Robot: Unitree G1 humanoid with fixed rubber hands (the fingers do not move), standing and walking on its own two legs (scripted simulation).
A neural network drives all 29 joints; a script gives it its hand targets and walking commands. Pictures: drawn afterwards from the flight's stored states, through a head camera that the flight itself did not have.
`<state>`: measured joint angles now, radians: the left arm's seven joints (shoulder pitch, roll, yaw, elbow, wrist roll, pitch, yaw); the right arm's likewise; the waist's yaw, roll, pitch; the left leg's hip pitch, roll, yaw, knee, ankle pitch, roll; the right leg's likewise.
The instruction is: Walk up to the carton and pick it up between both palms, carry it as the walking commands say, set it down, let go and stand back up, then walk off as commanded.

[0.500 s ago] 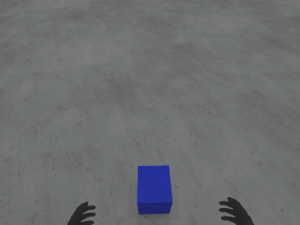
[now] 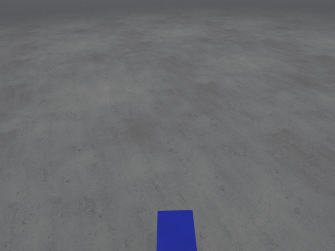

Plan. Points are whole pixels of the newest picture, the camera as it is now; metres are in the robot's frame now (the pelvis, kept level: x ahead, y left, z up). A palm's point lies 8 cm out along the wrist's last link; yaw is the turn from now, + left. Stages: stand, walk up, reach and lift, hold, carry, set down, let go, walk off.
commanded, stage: stand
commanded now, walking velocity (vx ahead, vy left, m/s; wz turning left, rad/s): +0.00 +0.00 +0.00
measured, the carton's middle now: (175, 240) +0.47 -0.01 -0.66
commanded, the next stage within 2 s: walk off in 1.28 s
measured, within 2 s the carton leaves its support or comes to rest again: neither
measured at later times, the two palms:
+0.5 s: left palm out of the picture -0.06 +0.26 -0.12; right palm out of the picture -0.06 -0.28 -0.12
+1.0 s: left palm out of the picture -0.17 +0.27 -0.16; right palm out of the picture -0.11 -0.28 -0.15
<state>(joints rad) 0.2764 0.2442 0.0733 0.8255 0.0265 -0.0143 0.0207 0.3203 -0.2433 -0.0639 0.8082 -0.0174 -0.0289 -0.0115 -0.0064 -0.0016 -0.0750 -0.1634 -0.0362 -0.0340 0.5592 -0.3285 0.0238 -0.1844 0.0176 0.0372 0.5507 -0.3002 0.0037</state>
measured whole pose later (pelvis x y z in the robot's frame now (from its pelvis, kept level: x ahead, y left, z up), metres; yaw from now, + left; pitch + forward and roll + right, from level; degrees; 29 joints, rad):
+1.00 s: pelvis -0.16 +0.00 -0.04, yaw +0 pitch -6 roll -2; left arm 0.46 0.24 0.07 0.92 0.03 0.03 0.01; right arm 0.38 -0.29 -0.09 0.84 0.00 0.03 -0.01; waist 0.02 0.06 -0.11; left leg -0.42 0.02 -0.06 1.00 -0.43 0.01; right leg -0.21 0.00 0.02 0.83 -0.50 0.03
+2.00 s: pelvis -0.19 +0.01 +0.00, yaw -1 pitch +2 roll -2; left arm 0.15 0.21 0.02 0.98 0.03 0.01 -0.05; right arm 0.58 -0.10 0.02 1.12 -0.03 -0.07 -0.01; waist -0.09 -0.03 -0.08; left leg -0.07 0.03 0.09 0.45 -0.41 0.03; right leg -0.64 -0.10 -0.03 1.16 -0.19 0.02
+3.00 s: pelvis +0.30 -0.07 -0.02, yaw +2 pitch -2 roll +3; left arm 0.17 0.20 0.04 0.89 0.03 -0.06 -0.02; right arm 0.42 -0.20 -0.05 1.12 -0.02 -0.02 -0.01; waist -0.03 0.01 0.05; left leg -0.24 0.10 0.16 0.74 -0.43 -0.03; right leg -0.45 -0.15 -0.08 0.73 -0.29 -0.02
